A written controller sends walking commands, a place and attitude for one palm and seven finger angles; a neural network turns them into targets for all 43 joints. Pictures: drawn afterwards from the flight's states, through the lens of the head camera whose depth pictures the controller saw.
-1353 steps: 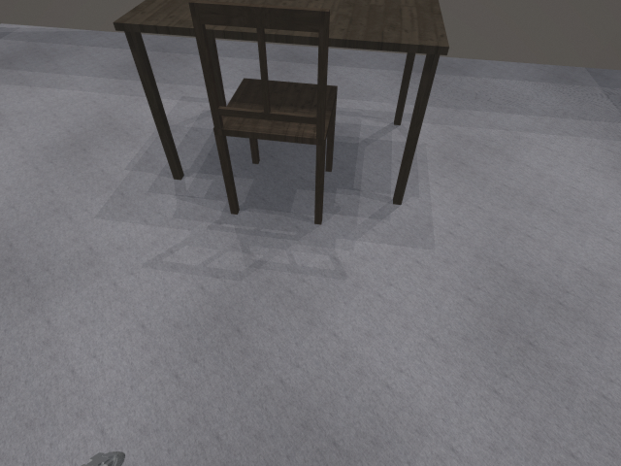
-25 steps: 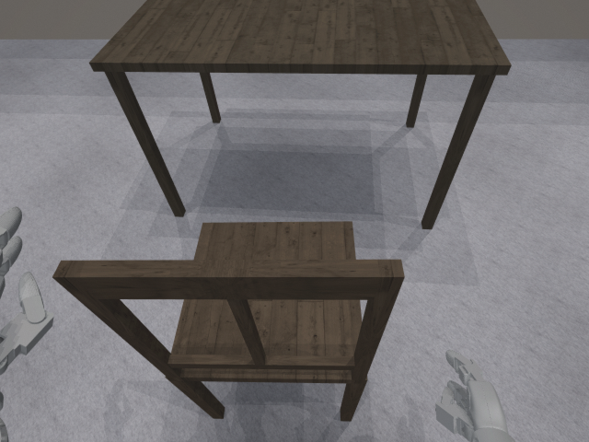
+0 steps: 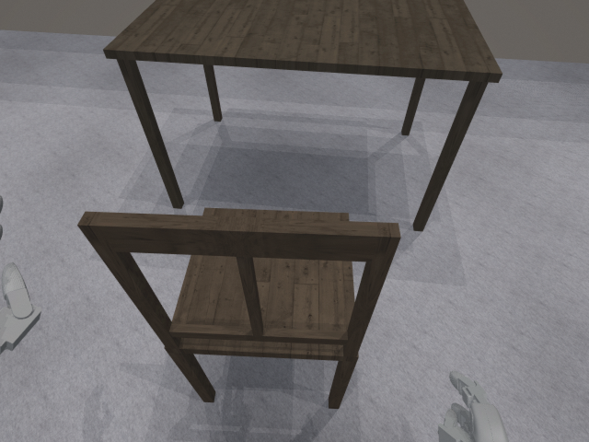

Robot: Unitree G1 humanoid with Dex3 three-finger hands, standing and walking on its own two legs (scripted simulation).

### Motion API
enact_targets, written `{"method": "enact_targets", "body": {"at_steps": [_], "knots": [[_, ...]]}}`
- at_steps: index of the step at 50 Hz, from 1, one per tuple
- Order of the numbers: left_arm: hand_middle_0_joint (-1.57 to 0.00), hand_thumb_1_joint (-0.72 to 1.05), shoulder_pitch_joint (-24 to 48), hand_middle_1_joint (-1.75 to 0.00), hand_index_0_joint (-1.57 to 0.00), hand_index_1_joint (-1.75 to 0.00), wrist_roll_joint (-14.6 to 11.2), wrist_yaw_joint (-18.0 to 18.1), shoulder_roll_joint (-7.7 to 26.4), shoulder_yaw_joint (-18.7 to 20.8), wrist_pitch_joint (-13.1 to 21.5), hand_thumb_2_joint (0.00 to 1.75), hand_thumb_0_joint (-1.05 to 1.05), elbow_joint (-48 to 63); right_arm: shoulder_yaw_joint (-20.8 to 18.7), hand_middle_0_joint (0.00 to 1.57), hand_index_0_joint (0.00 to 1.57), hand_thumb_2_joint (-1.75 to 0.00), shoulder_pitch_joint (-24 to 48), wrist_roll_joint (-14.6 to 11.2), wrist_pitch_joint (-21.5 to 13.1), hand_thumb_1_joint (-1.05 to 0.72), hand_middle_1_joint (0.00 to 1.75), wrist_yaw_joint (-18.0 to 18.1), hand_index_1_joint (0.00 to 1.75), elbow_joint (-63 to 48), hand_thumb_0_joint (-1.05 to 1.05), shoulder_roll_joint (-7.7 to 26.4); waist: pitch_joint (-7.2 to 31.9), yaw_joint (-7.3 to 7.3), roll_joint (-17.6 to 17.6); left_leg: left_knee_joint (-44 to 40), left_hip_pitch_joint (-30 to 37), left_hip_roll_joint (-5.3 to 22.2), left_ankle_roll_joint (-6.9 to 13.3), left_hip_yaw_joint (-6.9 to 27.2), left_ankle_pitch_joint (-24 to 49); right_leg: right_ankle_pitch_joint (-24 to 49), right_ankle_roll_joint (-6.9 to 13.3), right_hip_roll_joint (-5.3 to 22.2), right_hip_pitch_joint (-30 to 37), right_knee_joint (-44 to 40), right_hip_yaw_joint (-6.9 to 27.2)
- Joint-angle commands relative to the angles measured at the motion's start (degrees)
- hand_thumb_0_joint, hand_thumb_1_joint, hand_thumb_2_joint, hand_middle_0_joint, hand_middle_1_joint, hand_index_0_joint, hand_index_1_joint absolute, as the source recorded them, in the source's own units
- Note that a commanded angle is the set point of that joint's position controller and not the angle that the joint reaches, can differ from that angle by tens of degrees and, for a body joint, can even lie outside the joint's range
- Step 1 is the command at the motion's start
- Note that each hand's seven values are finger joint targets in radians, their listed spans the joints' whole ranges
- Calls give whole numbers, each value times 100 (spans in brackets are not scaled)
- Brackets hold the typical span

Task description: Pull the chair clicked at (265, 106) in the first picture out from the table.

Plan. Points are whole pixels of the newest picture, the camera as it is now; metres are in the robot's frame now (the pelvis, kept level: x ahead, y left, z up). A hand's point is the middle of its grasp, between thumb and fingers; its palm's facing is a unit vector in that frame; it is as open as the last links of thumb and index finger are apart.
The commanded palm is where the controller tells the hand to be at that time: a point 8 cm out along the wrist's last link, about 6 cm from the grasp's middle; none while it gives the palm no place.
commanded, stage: step back with the hand held close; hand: left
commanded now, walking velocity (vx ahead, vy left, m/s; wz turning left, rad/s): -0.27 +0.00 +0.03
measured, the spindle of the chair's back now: (252, 297) +0.36 +0.11 -0.08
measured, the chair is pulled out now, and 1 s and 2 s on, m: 0.59 0.59 0.59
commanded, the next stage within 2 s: stop stepping back and stand still in 1.18 s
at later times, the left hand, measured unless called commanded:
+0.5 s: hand (19, 318) +0.19 +0.28 +0.17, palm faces +0.46 -0.73 -0.51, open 7.4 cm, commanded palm +0.12 +0.31 +0.18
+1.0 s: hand out of the picture +0.14 +0.27 +0.16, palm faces +0.43 -0.72 -0.55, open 7.4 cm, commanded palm +0.08 +0.30 +0.18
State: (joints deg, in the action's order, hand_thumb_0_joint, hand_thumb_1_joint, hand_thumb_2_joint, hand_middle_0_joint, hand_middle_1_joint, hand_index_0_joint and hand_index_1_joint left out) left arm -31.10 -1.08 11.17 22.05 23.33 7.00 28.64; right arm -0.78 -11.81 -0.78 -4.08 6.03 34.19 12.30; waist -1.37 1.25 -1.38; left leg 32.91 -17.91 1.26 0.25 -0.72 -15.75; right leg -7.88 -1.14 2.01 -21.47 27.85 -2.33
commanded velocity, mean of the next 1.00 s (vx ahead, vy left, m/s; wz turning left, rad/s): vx -0.40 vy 0.00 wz -0.01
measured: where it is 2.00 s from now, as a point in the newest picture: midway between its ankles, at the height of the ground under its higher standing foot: outside the picture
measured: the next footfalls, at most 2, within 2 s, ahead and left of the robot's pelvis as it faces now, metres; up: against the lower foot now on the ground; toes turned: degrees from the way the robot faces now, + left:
right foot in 1.18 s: -0.09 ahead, -0.17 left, +0.00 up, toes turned +4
left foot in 1.48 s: -0.14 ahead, +0.07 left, +0.00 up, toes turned +4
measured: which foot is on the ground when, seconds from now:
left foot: down 0.00-1.00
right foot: down 0.00-0.92, up 0.94-1.00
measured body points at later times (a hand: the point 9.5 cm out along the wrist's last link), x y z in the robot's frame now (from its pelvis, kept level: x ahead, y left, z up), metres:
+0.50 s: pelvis -0.01 +0.00 -0.01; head +0.02 +0.02 +0.44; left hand +0.16 +0.31 +0.19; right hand +0.16 -0.24 -0.09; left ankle +0.02 +0.12 -0.73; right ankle +0.09 -0.13 -0.73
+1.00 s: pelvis -0.05 -0.01 +0.00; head -0.01 +0.02 +0.45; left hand +0.11 +0.31 +0.19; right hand +0.14 -0.24 -0.08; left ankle -0.04 +0.11 -0.73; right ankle +0.00 -0.14 -0.71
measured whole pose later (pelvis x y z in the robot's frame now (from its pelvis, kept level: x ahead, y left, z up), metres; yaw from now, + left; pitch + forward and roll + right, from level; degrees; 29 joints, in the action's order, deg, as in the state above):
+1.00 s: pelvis -0.05 -0.01 +0.00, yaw +3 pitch +3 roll +0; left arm -34.6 -1.5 9.5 27.5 28.2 12.1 32.7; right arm -2.4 -8.3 0.9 -5.0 4.9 36.6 10.2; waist -2.0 -0.4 3.1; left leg 33.2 -20.6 0.5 0.6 -0.4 -15.0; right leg -19.9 -1.2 0.8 -27.4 43.2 -0.2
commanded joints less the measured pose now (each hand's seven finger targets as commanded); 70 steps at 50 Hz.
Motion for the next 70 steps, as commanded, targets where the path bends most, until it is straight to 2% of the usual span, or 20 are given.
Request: {"method": "enact_targets", "body": {"at_steps": [1, 8, 11, 19, 26, 29, 34, 37, 40, 44, 46, 48, 52, 55, 60, 61, 62, 63, 64, 70], "knots": [[-20, 90, 299, -30, -20, -30, 30, 164, 1187, 816, 383, 90, 0, 1209, -233, 20, 20, -90, 478, 0, -392, -90, 30, 12, 30, -931, 0, 717, 315, -40, 8, -1058, -1169, 405, 213, 554, -1476, -1526, 106, 324, 927, -615, 719], [-20, 90, 133, -30, -20, -30, 80, 171, 1171, 949, 504, 90, 0, 1347, -277, 20, 20, -90, 525, -9, -479, -90, 30, -17, 30, -913, 0, 738, 459, -34, -627, -1354, -2160, 703, 357, 730, -1803, -674, 43, 191, 1801, 270, 550], [-20, 90, 160, -30, -20, -30, 100, 153, 1209, 1045, 571, 90, 0, 1380, -322, 20, 20, -90, 486, -6, -541, -90, 30, -36, 30, -902, 0, 728, 548, -20, -384, -1168, -2441, 695, 373, 779, -1677, -149, 60, 171, 1999, 584, 610], [-20, 90, 106, -30, -20, -30, -11, 183, 1269, 972, 602, 90, 0, 1500, -346, 20, 20, -90, 475, 83, -456, -90, 30, -85, 30, -590, 0, 687, 821, -108, 458, -126, -795, 133, 74, 434, -927, -755, 436, 829, 491, -823, 1150], [-20, 90, 12, -30, -20, -30, 126, 139, 1241, 1161, 747, 90, 0, 1652, -357, 20, 20, -90, 662, 42, -476, -90, 30, -3, 30, -758, 0, 729, 807, -74, -1043, -1488, -2570, 1119, 492, 1122, -915, 451, -3, -92, 2191, 1239, 209], [-20, 90, 13, -30, -20, -30, 80, 47, 1204, 1144, 782, 90, 0, 1746, -384, 20, 20, -90, 606, 61, -624, -90, 30, -16, 30, -717, 0, 709, 736, -65, -1066, -1322, -2412, 1283, 529, 1161, -180, 86, 29, -122, 1905, 1708, 251], [-20, 90, 56, -30, -20, -30, -58, -42, 1166, 1009, 911, 90, 0, 1774, -343, 20, 20, -90, 539, 186, -716, -90, 30, -100, 30, -426, 0, 638, 1111, -86, -749, -194, -559, 1110, 326, 842, 2487, 988, 199, 185, 1059, 713, 433], [-20, 90, 78, -30, -20, -30, -102, -58, 1357, 1080, 888, 90, 0, 1561, -459, 20, 20, -90, 487, 119, -593, -90, 30, -112, 30, -388, 0, 583, 1390, -156, 501, 987, -349, 93, -116, 230, 667, 2443, 743, 1122, 776, -312, 1639], [-20, 90, -70, -30, -20, -30, -77, 3, 1411, 1145, 753, 90, 0, 1312, -428, 20, 20, -90, 735, 105, -361, -90, 30, -146, 30, -526, 0, 391, 1179, -77, 1321, 2338, -478, -171, -159, 396, -1402, 1343, 1181, 1964, 332, -1147, 1912], [-20, 90, -479, -30, -20, -30, -37, 36, 1398, 1274, 800, 90, 0, 1362, -242, 20, 20, -90, 718, 121, -144, -90, 30, -46, 30, -495, 0, 445, 1047, -181, 573, -1043, 16, 74, -23, 153, 102, 1326, 397, 812, 796, -175, 747], [-20, 90, -337, -30, -20, -30, -6, -9, 1385, 1183, 932, 90, 0, 1770, -385, 20, 20, -90, 738, 85, -275, -90, 30, -74, 30, -609, 0, 618, 1106, -99, -871, -1313, -158, 1439, 447, 1094, 2059, -53, -28, 57, 738, 1136, 206], [-20, 90, -320, -30, -20, -30, -101, -24, 1307, 1123, 900, 90, 0, 1870, -367, 20, 20, -90, 727, 179, -515, -90, 30, -112, 30, -693, 0, 566, 1119, -156, -1704, -1601, -874, 1937, 839, 1466, 1775, -1961, 9, -150, 504, 2844, 358], [-20, 90, 55, -30, -20, -30, -113, -31, 1178, 816, 929, 90, 0, 1989, -466, 20, 20, -90, 479, 145, -750, -90, 30, -193, 30, -288, 0, 667, 1060, -73, -1060, -691, 1246, 1646, 660, 846, 4659, -1606, 78, -76, -395, 1751, 212], [-20, 90, 138, -30, -20, -30, -195, -105, 1118, 712, 938, 90, 0, 1810, -362, 20, 20, -90, 527, 191, -886, -90, 30, -236, 30, -254, 0, 697, 1047, -84, -1386, -766, 1185, 1587, 588, 1075, 3994, -1229, 149, -51, 112, 679, 236], [-20, 90, -109, -30, -20, -30, -267, -259, 1371, 1118, 1022, 90, 0, 1432, -278, 20, 20, -90, 756, 143, -759, -90, 30, -255, 30, -373, 0, 705, 1054, 46, -865, -407, 241, 1223, 280, 692, 1826, 275, 96, 40, 1142, -603, -9], [-20, 90, -162, -30, -20, -30, -197, -265, 1416, 1109, 1036, 90, 0, 1480, -287, 20, 20, -90, 652, 144, -671, -90, 30, -276, 30, -463, 0, 696, 1182, -22, -322, 25, 209, 853, 94, 351, 1800, 1487, 161, 223, 1180, -674, 205], [-20, 90, -267, -30, -20, -30, -231, -309, 1512, 1097, 1012, 90, 0, 1432, -406, 20, 20, -90, 548, 43, -585, -90, 30, -293, 30, -505, 0, 636, 1532, -49, 1053, 784, 138, 259, -172, -132, 974, 2516, 416, 784, 1201, -753, 756], [-20, 90, -461, -30, -20, -30, -253, -295, 1553, 1146, 971, 90, 0, 1280, -473, 20, 20, -90, 645, -32, -516, -90, 30, -275, 30, -629, 0, 622, 1417, -57, 1704, 1716, -320, -271, -256, -187, -775, 2973, 802, 1572, 912, -1019, 1584], [-20, 90, -620, -30, -20, -30, -302, -244, 1483, 1186, 890, 90, 0, 1067, -454, 20, 20, -90, 798, -31, -459, -90, 30, -251, 30, -636, 0, 495, 1217, 14, 1410, 2477, -701, -271, -201, 268, -1355, 2697, 1053, 1950, 782, -1115, 1698], [-20, 90, -634, -30, -20, -30, -146, 62, 1397, 1073, 602, 90, 0, 1026, -198, 20, 20, -90, 591, -20, -234, -90, 30, -89, 30, -738, 0, 497, 1071, -244, 1036, -519, 215, -66, -19, -30, -360, 759, 508, 1178, 1187, -646, 952]]}}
